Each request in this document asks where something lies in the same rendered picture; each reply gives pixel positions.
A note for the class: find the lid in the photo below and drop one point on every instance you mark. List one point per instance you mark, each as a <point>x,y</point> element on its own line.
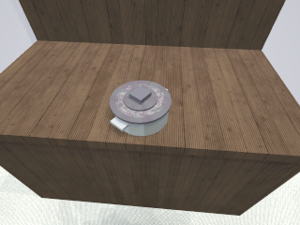
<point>131,111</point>

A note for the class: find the table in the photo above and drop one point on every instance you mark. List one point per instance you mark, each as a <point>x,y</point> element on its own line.
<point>233,130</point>

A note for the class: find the pot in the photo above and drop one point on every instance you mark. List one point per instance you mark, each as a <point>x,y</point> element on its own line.
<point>141,129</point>

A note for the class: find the knob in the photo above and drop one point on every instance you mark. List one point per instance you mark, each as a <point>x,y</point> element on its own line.
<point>140,94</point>

